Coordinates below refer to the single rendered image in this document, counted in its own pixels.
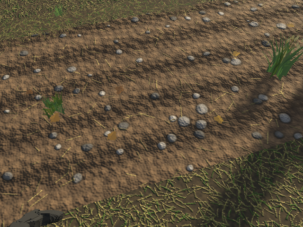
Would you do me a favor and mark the left robot hand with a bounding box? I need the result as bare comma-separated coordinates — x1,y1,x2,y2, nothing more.
7,209,63,227

